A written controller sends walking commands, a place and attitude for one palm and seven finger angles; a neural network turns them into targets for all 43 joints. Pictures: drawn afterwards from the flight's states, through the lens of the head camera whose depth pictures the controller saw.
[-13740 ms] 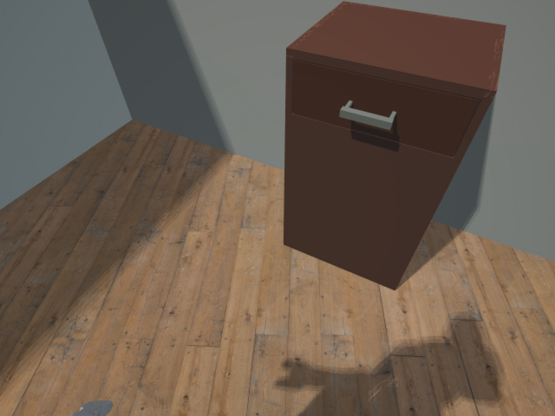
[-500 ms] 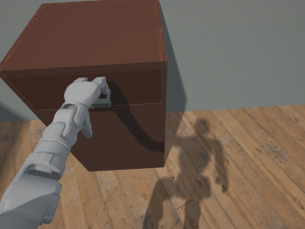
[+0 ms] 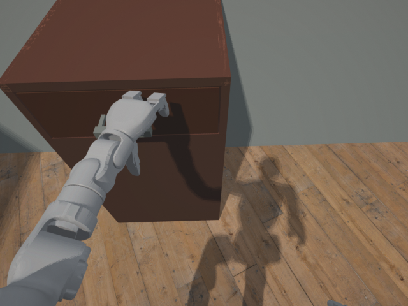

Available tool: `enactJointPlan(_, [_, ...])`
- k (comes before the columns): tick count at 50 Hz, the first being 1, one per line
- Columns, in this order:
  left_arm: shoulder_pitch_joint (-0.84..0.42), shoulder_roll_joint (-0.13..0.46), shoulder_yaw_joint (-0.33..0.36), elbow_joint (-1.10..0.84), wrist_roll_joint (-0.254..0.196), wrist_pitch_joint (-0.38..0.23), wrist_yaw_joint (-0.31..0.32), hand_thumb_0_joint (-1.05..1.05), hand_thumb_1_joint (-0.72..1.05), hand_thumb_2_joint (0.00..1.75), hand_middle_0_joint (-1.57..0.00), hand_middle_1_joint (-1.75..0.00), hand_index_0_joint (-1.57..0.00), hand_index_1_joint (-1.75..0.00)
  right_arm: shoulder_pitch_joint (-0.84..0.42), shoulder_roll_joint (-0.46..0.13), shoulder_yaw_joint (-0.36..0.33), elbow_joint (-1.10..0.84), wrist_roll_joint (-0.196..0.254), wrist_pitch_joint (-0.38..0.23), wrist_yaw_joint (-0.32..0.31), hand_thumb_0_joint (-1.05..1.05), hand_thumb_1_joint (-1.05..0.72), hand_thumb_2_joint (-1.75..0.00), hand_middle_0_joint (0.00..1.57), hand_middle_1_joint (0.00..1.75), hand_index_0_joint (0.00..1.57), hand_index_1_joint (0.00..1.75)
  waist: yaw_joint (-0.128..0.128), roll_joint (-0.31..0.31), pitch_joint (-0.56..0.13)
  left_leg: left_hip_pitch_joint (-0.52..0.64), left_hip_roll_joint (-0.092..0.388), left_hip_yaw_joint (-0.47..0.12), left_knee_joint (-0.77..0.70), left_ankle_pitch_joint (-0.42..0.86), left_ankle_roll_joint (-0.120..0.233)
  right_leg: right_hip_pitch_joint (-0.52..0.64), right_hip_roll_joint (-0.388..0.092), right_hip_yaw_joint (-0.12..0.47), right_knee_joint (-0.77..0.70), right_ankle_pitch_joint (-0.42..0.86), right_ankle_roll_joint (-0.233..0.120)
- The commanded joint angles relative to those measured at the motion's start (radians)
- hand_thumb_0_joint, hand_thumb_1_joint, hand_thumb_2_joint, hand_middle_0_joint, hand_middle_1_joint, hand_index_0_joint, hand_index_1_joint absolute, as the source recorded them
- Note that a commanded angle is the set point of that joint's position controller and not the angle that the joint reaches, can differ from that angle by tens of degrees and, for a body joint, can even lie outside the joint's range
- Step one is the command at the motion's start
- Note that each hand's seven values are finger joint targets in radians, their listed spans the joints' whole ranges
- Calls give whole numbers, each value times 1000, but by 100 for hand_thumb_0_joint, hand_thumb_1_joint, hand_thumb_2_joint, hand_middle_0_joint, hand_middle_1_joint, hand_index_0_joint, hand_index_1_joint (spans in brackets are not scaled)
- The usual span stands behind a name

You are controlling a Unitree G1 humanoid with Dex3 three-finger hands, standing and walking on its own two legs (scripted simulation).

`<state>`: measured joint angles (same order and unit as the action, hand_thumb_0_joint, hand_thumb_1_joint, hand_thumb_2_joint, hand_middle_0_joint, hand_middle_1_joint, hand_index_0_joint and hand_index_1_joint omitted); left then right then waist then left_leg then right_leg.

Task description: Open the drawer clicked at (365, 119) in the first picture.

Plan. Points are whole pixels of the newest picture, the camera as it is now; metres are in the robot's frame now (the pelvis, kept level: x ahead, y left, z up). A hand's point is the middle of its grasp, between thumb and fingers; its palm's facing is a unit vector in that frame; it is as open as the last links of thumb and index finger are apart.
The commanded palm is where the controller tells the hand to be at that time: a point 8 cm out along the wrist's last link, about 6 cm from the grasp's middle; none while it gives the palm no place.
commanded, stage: move the hooked fingers above the handle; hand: left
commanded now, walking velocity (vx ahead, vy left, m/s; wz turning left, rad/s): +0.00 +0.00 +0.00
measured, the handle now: (125, 125) +0.52 +0.20 +0.01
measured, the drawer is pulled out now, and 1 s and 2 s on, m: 0.00 0.00 0.00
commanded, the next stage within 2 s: lower the fingers behind the handle in 1.32 s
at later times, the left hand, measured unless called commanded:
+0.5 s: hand (123, 134) +0.45 +0.18 +0.06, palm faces -0.07 -0.05 -1.00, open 13.8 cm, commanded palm +0.44 +0.22 +0.13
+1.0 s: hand (122, 129) +0.45 +0.18 +0.07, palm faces +0.05 -0.08 -1.00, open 13.8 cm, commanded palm +0.44 +0.23 +0.13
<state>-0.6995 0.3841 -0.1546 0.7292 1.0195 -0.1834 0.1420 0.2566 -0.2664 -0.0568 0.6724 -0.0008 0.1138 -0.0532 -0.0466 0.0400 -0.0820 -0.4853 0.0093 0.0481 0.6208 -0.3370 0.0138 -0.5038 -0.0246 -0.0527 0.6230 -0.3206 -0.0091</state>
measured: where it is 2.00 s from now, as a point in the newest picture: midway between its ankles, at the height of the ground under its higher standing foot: outside the picture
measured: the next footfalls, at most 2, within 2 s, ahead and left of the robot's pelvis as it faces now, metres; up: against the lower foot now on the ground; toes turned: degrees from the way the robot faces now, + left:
none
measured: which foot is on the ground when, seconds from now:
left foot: down 0.00-1.00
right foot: down 0.00-1.00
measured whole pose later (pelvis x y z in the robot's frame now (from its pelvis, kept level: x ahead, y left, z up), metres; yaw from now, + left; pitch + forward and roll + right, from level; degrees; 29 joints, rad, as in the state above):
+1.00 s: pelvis +0.00 +0.00 +0.00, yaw -1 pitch +12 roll +0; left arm -0.70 0.44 -0.07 0.76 1.05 -0.19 0.22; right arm 0.25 -0.24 -0.05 0.67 0.00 0.11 -0.05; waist -0.05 0.04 -0.08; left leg -0.52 0.01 0.06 0.64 -0.34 0.02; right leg -0.53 -0.02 -0.04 0.63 -0.32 0.00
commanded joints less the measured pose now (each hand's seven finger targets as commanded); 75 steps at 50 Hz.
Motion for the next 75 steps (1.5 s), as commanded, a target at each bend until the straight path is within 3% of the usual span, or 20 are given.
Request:
enactJointPlan(1, [-493,417,271,-114,35,116,241,0,-50,30,-30,-120,-30,-120,26,-96,-13,-72,10,-22,-2,0,-90,-90,20,30,20,30,60,43,-354,81,-47,-14,-35,414,0,183,53,15,-4,359,-44])
enactJointPlan(5, [-455,409,206,56,71,319,265,0,-50,30,-30,-120,-30,-120,-1,-113,-2,-60,16,-16,1,0,-90,-90,20,30,20,30,67,-2,-455,62,-39,28,-58,402,-2,280,43,26,-12,409,-30])
enactJointPlan(9, [-447,399,176,185,4,399,101,0,-50,30,-30,-120,-30,-120,35,-149,-10,-65,36,15,-15,0,-90,-90,20,30,20,30,12,-176,-447,60,-35,39,-83,348,23,350,38,34,-70,439,2])
enactJointPlan(12, [-477,399,158,169,-22,341,-2,0,-50,30,-30,-120,-30,-120,30,-160,-4,-79,42,20,-46,0,-90,-90,20,30,20,30,-20,-241,-345,37,-39,31,-104,275,42,342,24,41,-105,409,16])
enactJointPlan(17, [-497,260,62,-79,-11,63,-81,0,-50,30,-30,-120,-30,-120,89,-134,-32,-95,16,-12,-51,0,-90,-90,20,30,20,30,-38,-45,-339,148,-43,4,-57,328,50,214,34,57,-93,398,-8])
enactJointPlan(22, [-539,364,201,-180,-13,-54,42,0,-50,30,-30,-120,-30,-120,136,-124,-57,-63,6,-24,-28,0,-90,-90,20,30,20,30,-18,53,-425,192,-40,-26,-1,424,30,142,49,46,-34,391,-26])
enactJointPlan(25, [-515,477,321,-119,6,0,169,0,-50,30,-30,-120,-30,-120,130,-123,-52,-44,3,-26,-11,0,-90,-90,20,30,20,30,11,37,-434,100,-49,-21,3,421,24,179,49,40,-12,411,-27])
enactJointPlan(28, [-498,489,316,-48,34,115,243,0,-50,30,-30,-120,-30,-120,94,-131,-43,-38,7,-27,3,0,-90,-90,20,30,20,30,24,9,-443,44,-52,2,-6,409,19,226,46,36,-7,429,-25])
enactJointPlan(31, [-460,430,245,19,54,225,220,0,-50,30,-30,-120,-30,-120,93,-137,-49,-38,9,-22,17,0,-90,-90,20,30,20,30,25,52,-508,106,-40,18,-17,479,16,251,50,29,-8,493,-25])
enactJointPlan(33, [-409,324,161,58,18,273,142,0,-50,30,-30,-120,-30,-120,99,-149,-57,-53,19,-15,22,0,-90,-90,20,30,20,30,-2,-21,-505,140,-32,20,-24,500,25,268,53,27,-36,517,-18])
enactJointPlan(38, [-420,134,-31,-91,-73,200,-74,0,-50,30,-30,-120,-30,-120,68,-158,-53,-92,28,-7,-8,0,-90,-90,20,30,20,30,-75,-143,-332,187,-31,-8,-57,392,51,205,49,26,-111,433,-1])
enactJointPlan(44, [-508,366,198,-237,-24,-25,3,0,-50,30,-30,-120,-30,-120,89,-123,-44,-79,7,-7,-21,0,-90,-90,20,30,20,30,3,32,-370,223,-37,-44,-30,444,33,146,54,30,-51,360,-31])
enactJointPlan(48, [-505,507,357,-147,37,30,198,0,-50,30,-30,-120,-30,-120,68,-113,-30,-61,2,-24,-5,0,-90,-90,20,30,20,30,50,46,-372,103,-43,-39,-19,423,10,144,62,14,-3,321,-42])
enactJointPlan(52, [-484,413,242,16,72,221,264,0,-50,30,-30,-120,-30,-120,47,-119,-26,-48,3,-31,11,0,-90,-90,20,30,20,30,32,41,-430,103,-34,-1,-23,418,1,162,56,7,-2,357,-32])
enactJointPlan(56, [-465,287,104,143,14,338,106,0,-50,30,-30,-120,-30,-120,80,-151,-37,-57,21,-7,10,0,-90,-90,20,30,20,30,-25,-82,-463,147,-21,9,-41,419,20,212,52,13,-48,412,-11])
enactJointPlan(58, [-495,105,-51,38,-48,309,-8,0,-50,30,-30,-120,-30,-120,85,-156,-49,-80,25,-5,2,0,-90,-90,20,30,20,30,-78,-110,-462,227,-17,-9,-35,459,34,187,50,14,-76,428,-5])
enactJointPlan(61, [-544,76,-93,-176,-91,162,-125,0,-50,30,-30,-120,-30,-120,70,-156,-48,-85,10,-17,-23,0,-90,-90,20,30,20,30,-101,-65,-391,292,-23,-46,-23,454,48,109,52,19,-88,365,-2])
enactJointPlan(64, [-593,196,20,-300,-87,8,-108,0,-50,30,-30,-120,-30,-120,101,-139,-46,-67,1,-27,-30,0,-90,-90,20,30,20,30,-67,9,-383,326,-21,-74,-10,505,35,64,56,19,-63,333,-19])
enactJointPlan(68, [-518,515,359,-226,-21,-37,92,0,-50,30,-30,-120,-30,-120,113,-125,-36,-48,-6,-14,-14,0,-90,-90,20,30,20,30,57,72,-404,186,-30,-70,2,559,-1,124,63,8,5,367,-45])
enactJointPlan(75, [-316,354,217,53,44,278,252,0,-50,30,-30,-120,-30,-120,29,-114,-14,-57,6,-10,19,0,-90,-90,20,30,20,30,78,-21,-437,57,-31,26,-39,466,-7,262,51,12,2,461,-34])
